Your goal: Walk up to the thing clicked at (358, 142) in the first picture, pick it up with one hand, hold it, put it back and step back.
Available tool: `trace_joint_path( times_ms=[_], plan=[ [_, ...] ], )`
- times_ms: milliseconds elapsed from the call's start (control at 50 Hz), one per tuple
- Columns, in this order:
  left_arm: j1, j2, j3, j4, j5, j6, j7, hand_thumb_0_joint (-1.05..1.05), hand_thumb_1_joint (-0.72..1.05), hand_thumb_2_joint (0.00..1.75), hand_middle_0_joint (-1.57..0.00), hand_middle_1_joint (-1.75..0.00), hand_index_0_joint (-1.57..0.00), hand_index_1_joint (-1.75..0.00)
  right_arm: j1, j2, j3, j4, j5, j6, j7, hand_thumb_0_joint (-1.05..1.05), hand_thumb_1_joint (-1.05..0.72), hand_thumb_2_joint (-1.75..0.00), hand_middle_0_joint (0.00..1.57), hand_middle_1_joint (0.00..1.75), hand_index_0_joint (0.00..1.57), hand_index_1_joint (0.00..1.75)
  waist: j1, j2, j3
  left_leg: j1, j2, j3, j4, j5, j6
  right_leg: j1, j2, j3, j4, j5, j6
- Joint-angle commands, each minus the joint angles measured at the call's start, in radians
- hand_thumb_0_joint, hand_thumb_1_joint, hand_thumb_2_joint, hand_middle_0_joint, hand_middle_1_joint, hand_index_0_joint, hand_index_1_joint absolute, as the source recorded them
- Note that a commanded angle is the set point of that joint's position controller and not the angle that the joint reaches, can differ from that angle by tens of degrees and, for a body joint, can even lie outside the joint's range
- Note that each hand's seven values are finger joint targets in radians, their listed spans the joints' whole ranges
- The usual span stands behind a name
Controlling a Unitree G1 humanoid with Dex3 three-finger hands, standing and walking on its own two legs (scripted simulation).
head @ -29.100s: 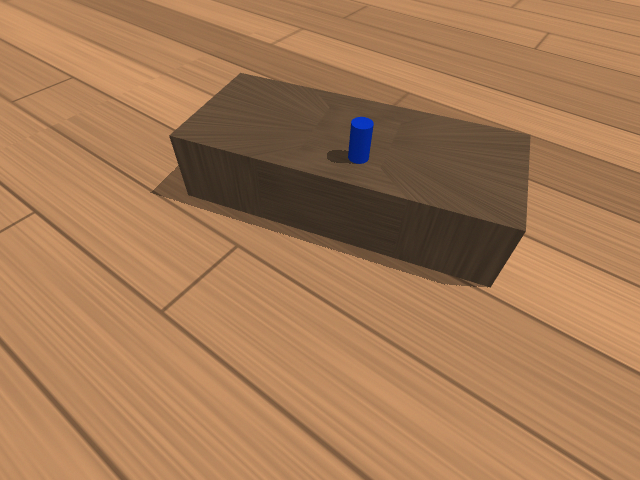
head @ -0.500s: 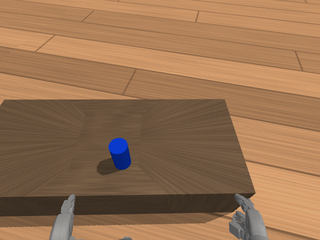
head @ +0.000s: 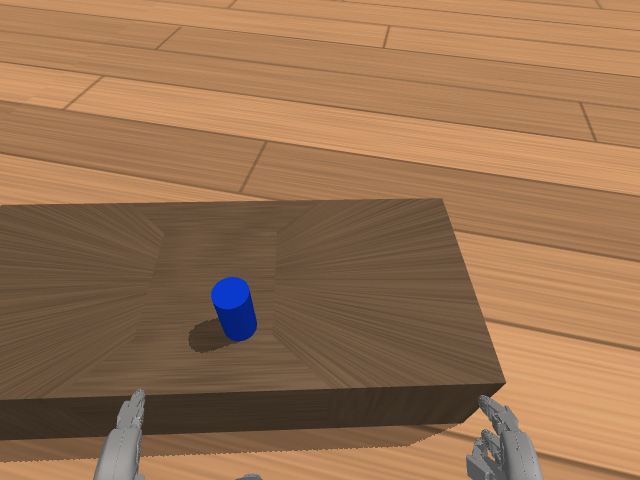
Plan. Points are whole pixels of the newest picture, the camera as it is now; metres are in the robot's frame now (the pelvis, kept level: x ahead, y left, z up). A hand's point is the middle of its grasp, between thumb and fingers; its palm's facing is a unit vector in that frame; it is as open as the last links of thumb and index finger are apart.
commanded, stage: home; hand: left
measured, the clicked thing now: (235, 310) +0.52 +0.19 -0.32
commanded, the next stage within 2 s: stand in 1.28 s
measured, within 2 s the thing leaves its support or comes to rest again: neither
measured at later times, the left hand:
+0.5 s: hand (167, 466) +0.17 +0.19 -0.06, palm faces +0.11 -0.95 -0.29, open 17.5 cm
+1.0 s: hand (170, 463) +0.17 +0.18 -0.06, palm faces +0.11 -0.95 -0.29, open 17.5 cm
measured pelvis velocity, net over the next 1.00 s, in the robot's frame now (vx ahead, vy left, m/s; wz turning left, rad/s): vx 0.00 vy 0.00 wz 0.00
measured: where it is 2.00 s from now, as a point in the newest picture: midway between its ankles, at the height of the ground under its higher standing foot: outside the picture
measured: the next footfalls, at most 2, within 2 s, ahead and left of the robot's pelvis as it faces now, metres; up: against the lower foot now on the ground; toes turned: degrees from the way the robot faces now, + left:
none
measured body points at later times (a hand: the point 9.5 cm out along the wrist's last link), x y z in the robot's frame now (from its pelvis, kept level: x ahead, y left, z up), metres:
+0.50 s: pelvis +0.00 +0.00 +0.00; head +0.02 +0.00 +0.45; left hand +0.16 +0.24 -0.04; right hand +0.16 -0.23 -0.08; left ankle +0.02 +0.14 -0.69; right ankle -0.01 -0.14 -0.69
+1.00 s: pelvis +0.00 +0.00 +0.00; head +0.03 +0.00 +0.45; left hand +0.16 +0.23 -0.04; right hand +0.16 -0.24 -0.08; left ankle +0.02 +0.14 -0.69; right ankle -0.01 -0.14 -0.69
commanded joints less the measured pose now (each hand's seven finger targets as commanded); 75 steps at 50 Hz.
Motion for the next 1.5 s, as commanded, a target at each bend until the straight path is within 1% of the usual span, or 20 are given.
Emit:
trace_joint_path(
  times_ms=[0,360,480,540,780,800,820,840,860,940,1020,1120,1160,1220,1320,1340,1360,1400,1420,1480],
  plan=[
    [-0.018,0.100,0.064,-0.195,0.007,-0.048,0.015,0.00,-0.56,0.06,-0.05,-0.06,-0.05,-0.06,-0.078,-0.115,-0.047,-0.165,-0.004,-0.067,-0.015,0.00,-0.90,-0.90,0.20,0.30,0.20,0.30,-0.001,-0.019,-0.107,0.120,-0.044,0.056,-0.122,0.201,0.046,0.020,0.033,-0.037,-0.155,0.237,-0.020],
    [-0.030,0.096,0.059,-0.237,0.012,-0.025,0.011,0.00,-0.56,0.06,-0.05,-0.06,-0.05,-0.06,-0.073,-0.113,-0.047,-0.163,-0.011,-0.089,-0.024,0.00,-0.90,-0.91,0.20,0.30,0.20,0.30,-0.004,0.002,-0.098,0.114,-0.038,0.043,-0.134,0.155,0.040,0.001,0.040,-0.047,-0.142,0.181,-0.026],
    [-0.008,0.096,0.062,-0.221,0.012,-0.017,0.012,0.00,-0.55,0.06,-0.05,-0.06,-0.05,-0.06,-0.069,-0.113,-0.047,-0.163,-0.012,-0.088,-0.029,0.00,-0.90,-0.90,0.20,0.30,0.20,0.30,-0.006,-0.018,-0.112,0.113,-0.040,0.048,-0.116,0.193,0.043,0.007,0.037,-0.044,-0.143,0.223,-0.021],
    [-0.030,0.103,0.067,-0.238,0.012,-0.022,0.011,0.00,-0.56,0.06,-0.05,-0.06,-0.05,-0.06,-0.080,-0.110,-0.044,-0.167,-0.012,-0.089,-0.029,0.00,-0.90,-0.90,0.20,0.30,0.20,0.30,0.002,0.000,-0.084,0.094,-0.045,0.052,-0.128,0.130,0.041,-0.007,0.035,-0.042,-0.151,0.157,-0.025],
    [-0.019,0.090,0.052,-0.255,0.013,-0.017,0.012,0.00,-0.57,0.05,-0.05,-0.06,-0.05,-0.05,-0.062,-0.113,-0.047,-0.162,-0.015,-0.092,-0.033,0.00,-0.90,-0.90,0.20,0.30,0.20,0.30,-0.005,0.009,-0.121,0.124,-0.037,0.045,-0.113,0.217,0.038,0.001,0.038,-0.047,-0.123,0.239,-0.026],
    [-0.008,0.098,0.072,-0.238,0.013,-0.014,0.013,0.00,-0.56,0.06,-0.05,-0.06,-0.05,-0.06,-0.060,-0.114,-0.049,-0.163,-0.014,-0.092,-0.034,0.00,-0.90,-0.90,0.20,0.30,0.20,0.30,-0.003,-0.015,-0.139,0.122,-0.037,0.044,-0.108,0.224,0.040,0.011,0.038,-0.046,-0.122,0.247,-0.024],
    [-0.004,0.095,0.061,-0.235,0.013,-0.012,0.013,0.00,-0.57,0.05,-0.05,-0.06,-0.05,-0.05,-0.068,-0.113,-0.045,-0.164,-0.014,-0.092,-0.033,0.00,-0.90,-0.90,0.20,0.30,0.20,0.30,0.002,-0.006,-0.098,0.105,-0.039,0.045,-0.119,0.184,0.039,-0.005,0.036,-0.045,-0.128,0.205,-0.026],
    [0.002,0.103,0.073,-0.238,0.013,-0.012,0.014,0.00,-0.56,0.05,-0.05,-0.06,-0.05,-0.05,-0.063,-0.109,-0.046,-0.167,-0.015,-0.090,-0.035,0.00,-0.90,-0.90,0.20,0.30,0.20,0.30,0.005,0.004,-0.117,0.103,-0.041,0.049,-0.112,0.187,0.041,0.002,0.035,-0.042,-0.134,0.212,-0.024],
    [-0.013,0.088,0.055,-0.225,0.014,-0.012,0.011,0.00,-0.58,0.04,-0.05,-0.06,-0.05,-0.05,-0.073,-0.112,-0.044,-0.167,-0.015,-0.093,-0.034,0.00,-0.90,-0.90,0.20,0.30,0.20,0.30,-0.004,-0.021,-0.085,0.100,-0.039,0.050,-0.121,0.154,0.041,-0.015,0.037,-0.043,-0.139,0.179,-0.023],
    [0.010,0.099,0.069,-0.232,0.013,-0.010,0.013,0.00,-0.57,0.05,-0.05,-0.06,-0.05,-0.05,-0.062,-0.111,-0.047,-0.167,-0.014,-0.091,-0.035,0.00,-0.90,-0.90,0.20,0.30,0.20,0.30,0.002,-0.019,-0.117,0.108,-0.042,0.056,-0.097,0.222,0.042,0.014,0.032,-0.039,-0.134,0.256,-0.019],
    [-0.011,0.091,0.060,-0.232,0.013,-0.008,0.011,0.00,-0.57,0.05,-0.05,-0.06,-0.05,-0.05,-0.072,-0.110,-0.044,-0.168,-0.015,-0.091,-0.034,0.00,-0.90,-0.90,0.20,0.30,0.20,0.30,-0.002,-0.015,-0.092,0.095,-0.043,0.056,-0.111,0.158,0.043,-0.006,0.033,-0.036,-0.143,0.191,-0.022],
    [-0.011,0.101,0.066,-0.253,0.013,-0.009,0.011,0.00,-0.58,0.04,-0.04,-0.05,-0.05,-0.05,-0.064,-0.108,-0.044,-0.169,-0.016,-0.091,-0.036,0.00,-0.90,-0.90,0.20,0.30,0.20,0.30,-0.003,0.011,-0.103,0.105,-0.042,0.053,-0.110,0.178,0.040,-0.007,0.033,-0.041,-0.135,0.209,-0.023],
    [-0.006,0.095,0.064,-0.250,0.014,-0.011,0.011,0.00,-0.57,0.05,-0.05,-0.06,-0.05,-0.05,-0.065,-0.110,-0.047,-0.170,-0.015,-0.092,-0.038,0.00,-0.90,-0.90,0.20,0.30,0.20,0.30,-0.005,-0.024,-0.123,0.112,-0.041,0.054,-0.099,0.201,0.044,0.008,0.034,-0.039,-0.135,0.234,-0.020],
    [-0.007,0.098,0.064,-0.244,0.013,-0.007,0.012,0.00,-0.57,0.05,-0.05,-0.05,-0.05,-0.05,-0.067,-0.115,-0.048,-0.169,-0.016,-0.091,-0.038,0.00,-0.90,-0.90,0.20,0.30,0.20,0.30,-0.003,0.000,-0.109,0.104,-0.040,0.049,-0.115,0.171,0.041,-0.011,0.037,-0.043,-0.130,0.197,-0.025],
    [-0.009,0.104,0.069,-0.257,0.012,-0.008,0.014,0.00,-0.57,0.05,-0.05,-0.06,-0.05,-0.05,-0.064,-0.113,-0.046,-0.169,-0.015,-0.092,-0.037,0.00,-0.90,-0.90,0.20,0.30,0.20,0.30,0.002,0.002,-0.108,0.102,-0.041,0.048,-0.111,0.187,0.040,-0.002,0.035,-0.043,-0.130,0.210,-0.025],
    [0.006,0.084,0.055,-0.227,0.015,-0.006,0.014,0.00,-0.59,0.04,-0.04,-0.05,-0.05,-0.05,-0.067,-0.112,-0.046,-0.170,-0.016,-0.094,-0.037,0.00,-0.90,-0.90,0.20,0.30,0.20,0.30,-0.004,-0.018,-0.102,0.111,-0.036,0.047,-0.113,0.187,0.040,-0.008,0.039,-0.046,-0.126,0.208,-0.025],
    [0.003,0.090,0.059,-0.242,0.014,-0.004,0.012,0.00,-0.56,0.05,-0.05,-0.06,-0.05,-0.05,-0.062,-0.115,-0.049,-0.170,-0.016,-0.094,-0.036,0.00,-0.90,-0.90,0.20,0.30,0.20,0.30,-0.002,-0.007,-0.119,0.109,-0.037,0.044,-0.115,0.185,0.040,-0.005,0.039,-0.046,-0.123,0.205,-0.026],
    [-0.005,0.098,0.068,-0.241,0.015,-0.008,0.014,0.00,-0.40,0.21,-0.20,-0.22,-0.20,-0.21,-0.066,-0.109,-0.046,-0.169,-0.018,-0.093,-0.039,0.00,-0.90,-0.90,0.20,0.30,0.20,0.30,-0.003,-0.015,-0.111,0.106,-0.039,0.048,-0.108,0.180,0.041,-0.003,0.037,-0.044,-0.131,0.203,-0.023],
    [0.003,0.098,0.068,-0.241,0.016,-0.007,0.015,0.00,-0.32,0.29,-0.20,-0.30,-0.20,-0.29,-0.063,-0.114,-0.050,-0.174,-0.017,-0.094,-0.039,0.00,-0.90,-0.90,0.20,0.30,0.20,0.30,-0.001,-0.024,-0.127,0.106,-0.039,0.049,-0.103,0.196,0.043,0.005,0.036,-0.043,-0.131,0.223,-0.022],
    [-0.012,0.098,0.064,-0.250,0.014,-0.007,0.012,0.00,-0.08,0.53,-0.20,-0.30,-0.20,-0.30,-0.063,-0.112,-0.045,-0.174,-0.018,-0.092,-0.040,0.00,-0.90,-0.90,0.20,0.30,0.20,0.30,-0.006,-0.028,-0.116,0.100,-0.043,0.054,-0.097,0.187,0.046,0.001,0.032,-0.036,-0.137,0.223,-0.019]
  ],
)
